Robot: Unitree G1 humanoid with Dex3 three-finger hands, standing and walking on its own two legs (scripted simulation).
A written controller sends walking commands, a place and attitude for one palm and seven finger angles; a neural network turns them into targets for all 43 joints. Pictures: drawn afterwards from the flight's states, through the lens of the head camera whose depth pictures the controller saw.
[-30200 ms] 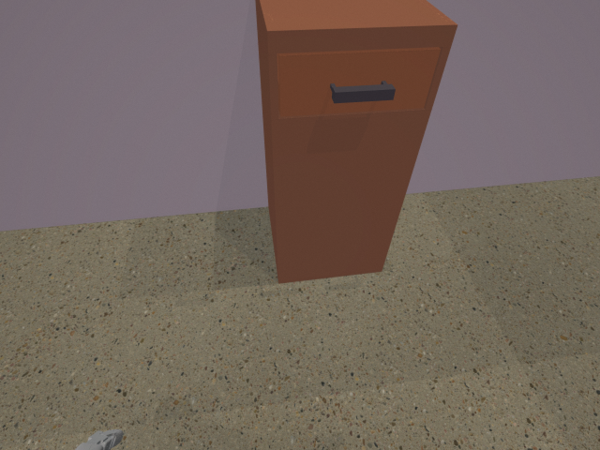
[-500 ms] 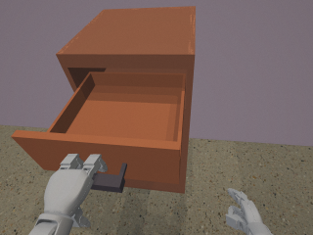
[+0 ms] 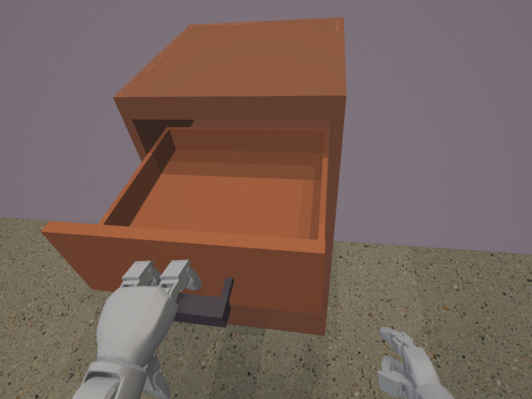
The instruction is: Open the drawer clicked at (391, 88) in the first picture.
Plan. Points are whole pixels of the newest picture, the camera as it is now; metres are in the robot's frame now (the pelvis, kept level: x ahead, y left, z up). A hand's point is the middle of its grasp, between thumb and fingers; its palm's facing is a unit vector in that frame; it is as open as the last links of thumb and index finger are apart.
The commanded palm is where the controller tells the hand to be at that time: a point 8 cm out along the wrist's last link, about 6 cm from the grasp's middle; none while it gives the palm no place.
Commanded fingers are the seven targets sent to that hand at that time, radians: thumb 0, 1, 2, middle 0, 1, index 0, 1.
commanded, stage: lift the hand off the handle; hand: left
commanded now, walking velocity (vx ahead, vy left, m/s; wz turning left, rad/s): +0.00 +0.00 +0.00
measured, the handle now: (179, 292) +0.23 +0.16 +0.09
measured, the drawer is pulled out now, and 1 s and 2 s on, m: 0.29 0.29 0.29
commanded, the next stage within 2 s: draw the hand back to the body in 1.14 s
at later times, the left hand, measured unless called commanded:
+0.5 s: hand (144, 295) +0.19 +0.17 +0.15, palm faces +0.19 -0.17 -0.97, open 13.7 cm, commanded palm +0.15 +0.17 +0.22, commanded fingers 0.00 -0.50 0.30 -0.30 -1.20 -0.30 -1.20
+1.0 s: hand (130, 245) +0.21 +0.16 +0.23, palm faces +0.28 -0.13 -0.95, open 13.9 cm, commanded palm +0.15 +0.17 +0.29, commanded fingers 0.00 -0.50 0.30 -0.30 -1.20 -0.30 -1.20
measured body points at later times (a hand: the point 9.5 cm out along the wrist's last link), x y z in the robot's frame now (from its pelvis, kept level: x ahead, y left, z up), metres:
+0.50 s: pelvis -0.01 +0.00 +0.01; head -0.04 -0.05 +0.46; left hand +0.18 +0.18 +0.21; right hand +0.23 -0.18 -0.06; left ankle +0.01 +0.10 -0.71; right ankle -0.01 -0.08 -0.71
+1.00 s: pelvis -0.02 -0.01 +0.02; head -0.06 -0.07 +0.46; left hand +0.19 +0.17 +0.28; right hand +0.23 -0.19 -0.05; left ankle +0.01 +0.10 -0.71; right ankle -0.01 -0.08 -0.71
